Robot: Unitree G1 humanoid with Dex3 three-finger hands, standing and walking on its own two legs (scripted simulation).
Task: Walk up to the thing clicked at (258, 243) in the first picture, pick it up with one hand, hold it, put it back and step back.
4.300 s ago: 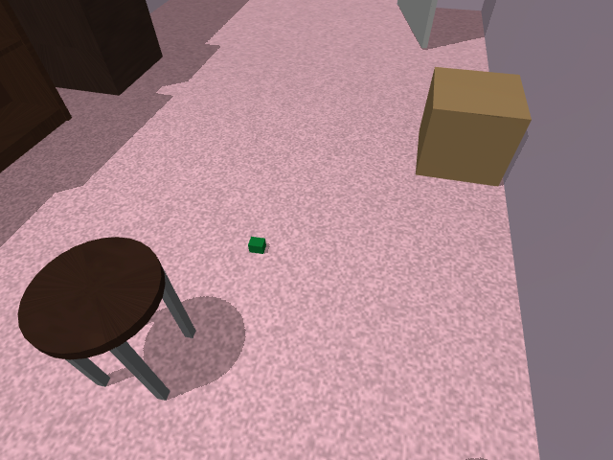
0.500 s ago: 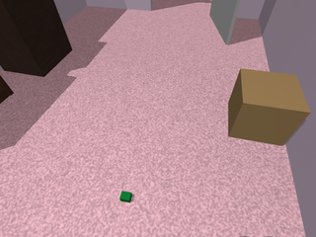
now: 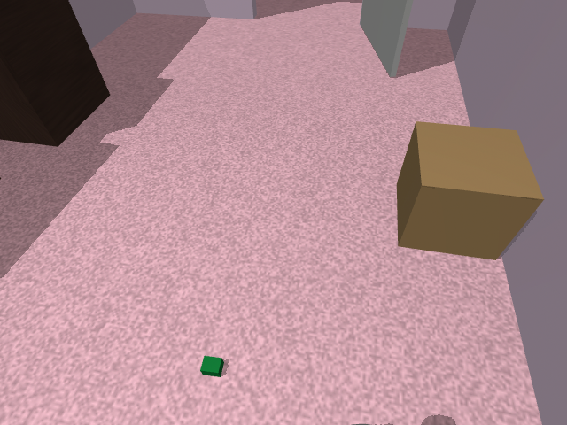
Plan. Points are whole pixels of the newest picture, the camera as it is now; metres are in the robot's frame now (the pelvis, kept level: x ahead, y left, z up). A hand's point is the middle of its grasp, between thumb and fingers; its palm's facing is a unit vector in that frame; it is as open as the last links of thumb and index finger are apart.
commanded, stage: walk up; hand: left
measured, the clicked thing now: (212, 366) +0.44 +0.26 -0.75
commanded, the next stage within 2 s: none
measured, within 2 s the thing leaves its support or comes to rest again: neither
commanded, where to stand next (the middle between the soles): +0.06 +0.03 m, yaw +0 degrees
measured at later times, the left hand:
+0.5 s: hand out of the picture +0.08 +0.35 -0.17, palm faces +0.09 -0.87 -0.49, open 7.4 cm
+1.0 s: hand out of the picture +0.03 +0.27 -0.14, palm faces -0.02 -0.87 -0.49, open 7.3 cm
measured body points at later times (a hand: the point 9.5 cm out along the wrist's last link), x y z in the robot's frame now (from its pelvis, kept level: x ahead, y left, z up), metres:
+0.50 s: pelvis -0.02 +0.04 -0.04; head +0.05 +0.04 +0.40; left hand +0.08 +0.39 -0.14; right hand +0.10 -0.27 -0.16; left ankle -0.01 +0.18 -0.74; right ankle +0.03 -0.13 -0.70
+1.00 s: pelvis +0.00 -0.02 -0.02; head +0.03 -0.05 +0.43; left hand +0.03 +0.32 -0.11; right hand +0.06 -0.37 -0.14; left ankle +0.02 +0.14 -0.67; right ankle +0.01 -0.14 -0.74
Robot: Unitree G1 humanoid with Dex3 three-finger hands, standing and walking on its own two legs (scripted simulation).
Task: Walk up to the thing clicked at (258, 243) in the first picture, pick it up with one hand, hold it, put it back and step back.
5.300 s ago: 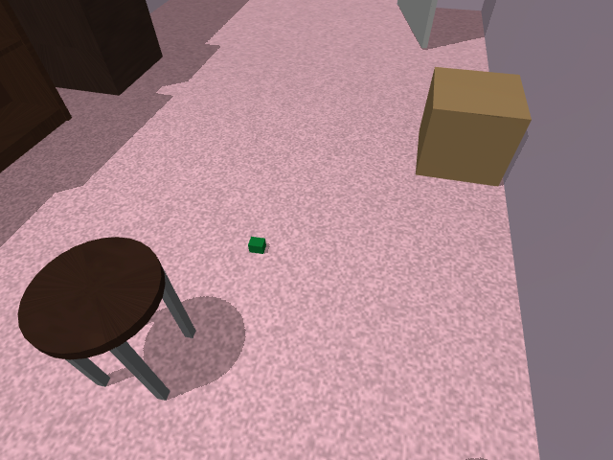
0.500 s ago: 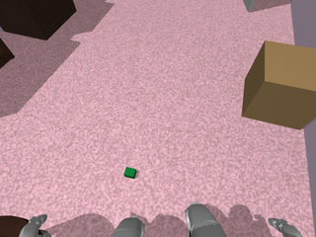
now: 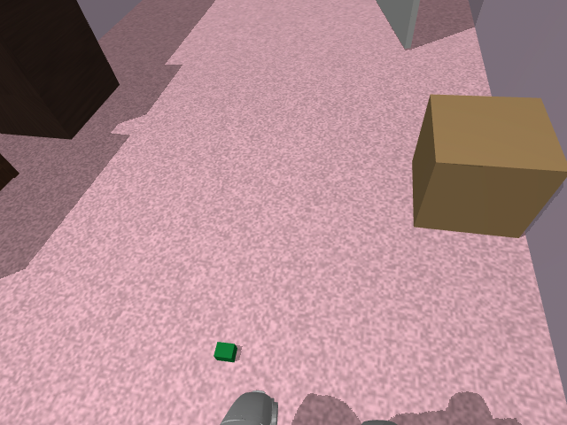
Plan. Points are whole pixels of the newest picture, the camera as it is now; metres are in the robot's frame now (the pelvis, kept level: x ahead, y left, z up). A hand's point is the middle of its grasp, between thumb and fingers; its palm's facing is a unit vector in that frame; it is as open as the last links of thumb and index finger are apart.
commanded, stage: walk up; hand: left
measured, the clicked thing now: (225, 352) +0.45 +0.27 -0.73
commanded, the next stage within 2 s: none
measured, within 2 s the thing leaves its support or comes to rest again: neither
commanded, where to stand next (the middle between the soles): +0.06 +0.04 m, yaw +0 degrees
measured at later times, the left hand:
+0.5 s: hand out of the picture +0.04 +0.33 -0.17, palm faces -0.02 -0.92 -0.38, open 7.3 cm
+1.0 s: hand out of the picture -0.05 +0.33 -0.08, palm faces +0.06 -0.78 -0.63, open 7.4 cm
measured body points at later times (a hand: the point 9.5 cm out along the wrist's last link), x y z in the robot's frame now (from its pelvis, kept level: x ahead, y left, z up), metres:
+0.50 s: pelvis -0.04 +0.05 -0.01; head +0.00 +0.08 +0.43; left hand +0.04 +0.38 -0.14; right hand +0.08 -0.26 -0.11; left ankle +0.03 +0.19 -0.72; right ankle -0.05 -0.08 -0.67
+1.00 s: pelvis -0.03 +0.01 +0.00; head +0.00 -0.06 +0.45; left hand -0.05 +0.37 -0.04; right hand +0.05 -0.32 -0.15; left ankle +0.01 +0.18 -0.64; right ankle -0.03 -0.14 -0.72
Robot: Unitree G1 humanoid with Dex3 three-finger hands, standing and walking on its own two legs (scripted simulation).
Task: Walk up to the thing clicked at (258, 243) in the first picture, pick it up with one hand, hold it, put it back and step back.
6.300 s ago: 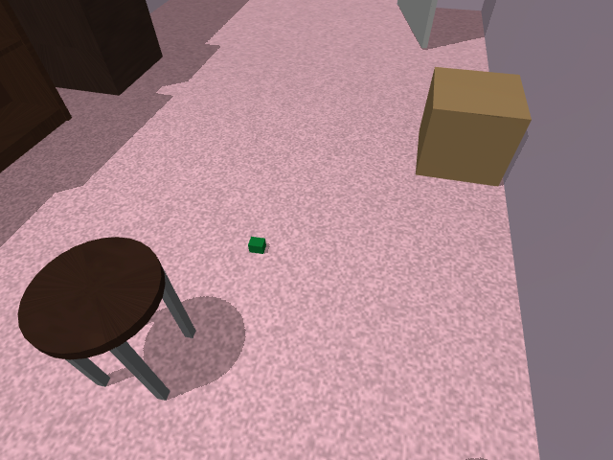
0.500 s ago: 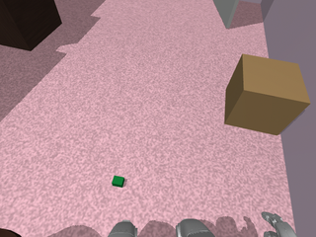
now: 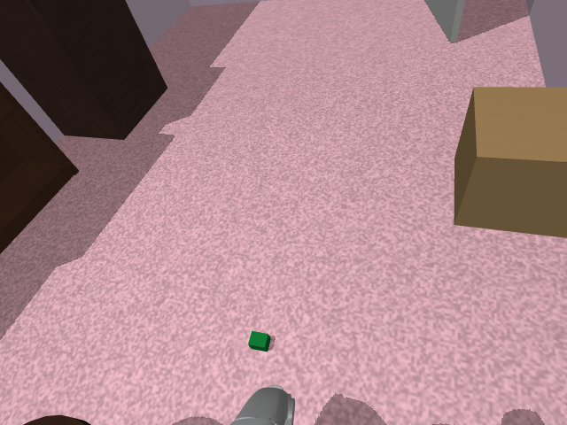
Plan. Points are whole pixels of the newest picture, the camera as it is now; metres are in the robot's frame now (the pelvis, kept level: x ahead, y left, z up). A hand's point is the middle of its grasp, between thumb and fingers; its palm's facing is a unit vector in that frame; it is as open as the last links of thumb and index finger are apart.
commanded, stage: walk up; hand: left
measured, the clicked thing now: (259, 341) +0.49 +0.24 -0.73
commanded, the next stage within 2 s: none
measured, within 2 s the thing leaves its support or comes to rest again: neither
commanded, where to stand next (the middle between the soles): +0.09 +0.03 m, yaw -4 degrees
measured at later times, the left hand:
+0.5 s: hand out of the picture +0.09 +0.30 -0.19, palm faces -0.11 -0.94 -0.33, open 7.3 cm
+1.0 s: hand out of the picture +0.02 +0.38 -0.13, palm faces -0.09 -0.86 -0.50, open 7.4 cm
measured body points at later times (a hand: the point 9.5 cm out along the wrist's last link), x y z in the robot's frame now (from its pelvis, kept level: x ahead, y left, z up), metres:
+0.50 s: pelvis -0.02 +0.05 -0.02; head +0.06 +0.08 +0.42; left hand +0.09 +0.35 -0.16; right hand +0.11 -0.30 -0.09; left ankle +0.07 +0.18 -0.72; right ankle -0.03 -0.11 -0.66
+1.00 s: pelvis -0.04 +0.07 -0.01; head -0.04 +0.05 +0.44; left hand +0.02 +0.42 -0.10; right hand -0.06 -0.27 -0.13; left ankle -0.01 +0.19 -0.72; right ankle -0.06 -0.12 -0.72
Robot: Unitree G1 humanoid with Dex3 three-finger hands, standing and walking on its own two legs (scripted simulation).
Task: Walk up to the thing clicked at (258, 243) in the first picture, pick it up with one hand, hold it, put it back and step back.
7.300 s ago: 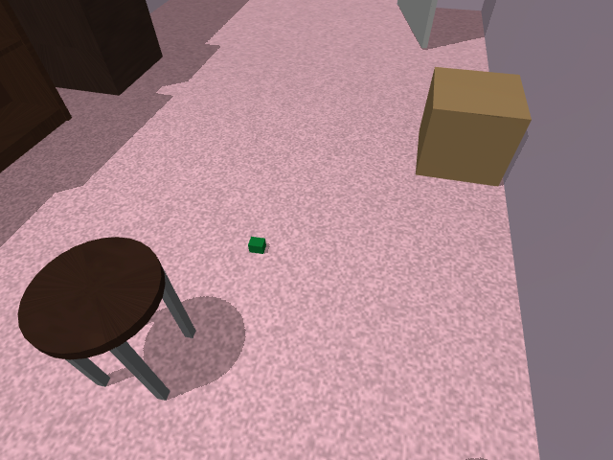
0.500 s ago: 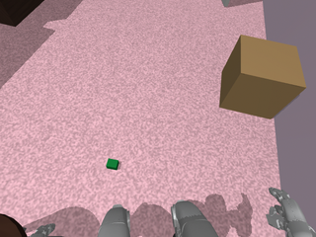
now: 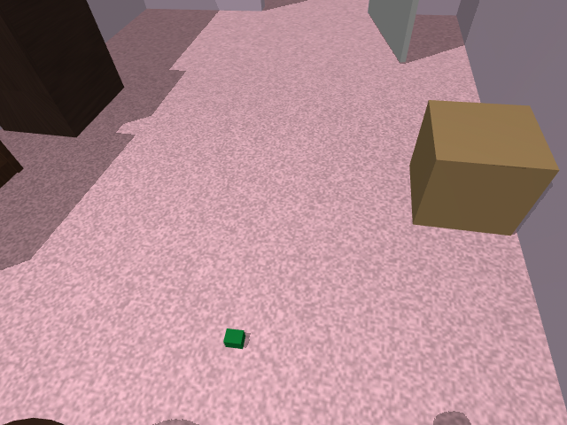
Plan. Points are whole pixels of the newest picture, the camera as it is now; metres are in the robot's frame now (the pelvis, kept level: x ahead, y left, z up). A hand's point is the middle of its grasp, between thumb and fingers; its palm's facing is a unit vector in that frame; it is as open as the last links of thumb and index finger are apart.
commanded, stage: walk up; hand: left
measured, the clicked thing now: (234, 338) +0.52 +0.22 -0.72
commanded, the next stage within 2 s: stand in 1.18 s
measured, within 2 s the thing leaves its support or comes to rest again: neither
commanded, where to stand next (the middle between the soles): +0.14 -0.02 m, yaw +1 degrees
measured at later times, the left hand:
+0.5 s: hand out of the picture +0.15 +0.23 -0.16, palm faces -0.06 -0.95 -0.31, open 7.3 cm
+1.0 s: hand out of the picture +0.07 +0.23 -0.13, palm faces +0.04 -0.92 -0.39, open 7.4 cm
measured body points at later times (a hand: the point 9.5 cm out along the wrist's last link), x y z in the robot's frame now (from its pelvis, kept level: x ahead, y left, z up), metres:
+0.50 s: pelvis +0.03 -0.02 +0.00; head +0.10 +0.01 +0.44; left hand +0.16 +0.28 -0.14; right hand +0.10 -0.37 -0.08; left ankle +0.03 +0.12 -0.71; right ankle +0.07 -0.15 -0.71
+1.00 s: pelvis +0.01 -0.05 +0.01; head +0.03 -0.05 +0.46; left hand +0.07 +0.27 -0.10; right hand +0.10 -0.35 -0.12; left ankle +0.03 +0.07 -0.71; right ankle +0.07 -0.15 -0.71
